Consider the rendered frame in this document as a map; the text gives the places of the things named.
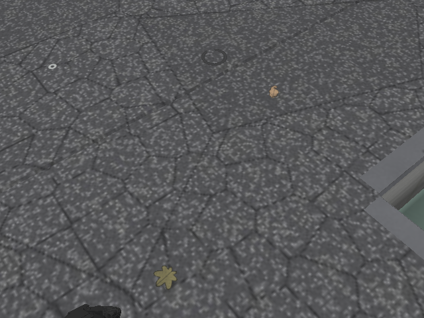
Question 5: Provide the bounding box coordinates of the left robot hand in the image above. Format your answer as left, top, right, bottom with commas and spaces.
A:
64, 304, 121, 318

